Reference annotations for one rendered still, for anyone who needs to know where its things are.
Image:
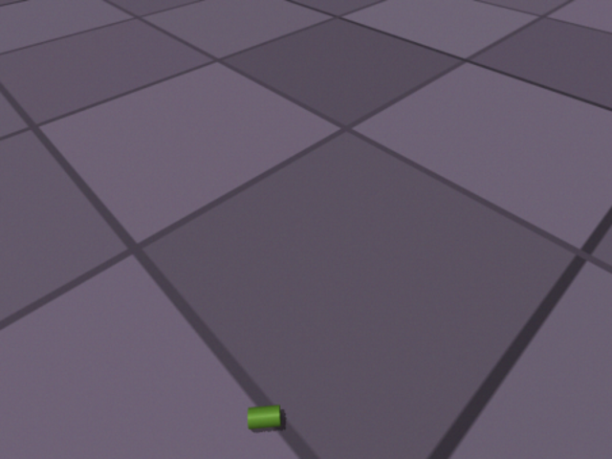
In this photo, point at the can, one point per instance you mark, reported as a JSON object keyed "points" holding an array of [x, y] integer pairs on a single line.
{"points": [[264, 416]]}

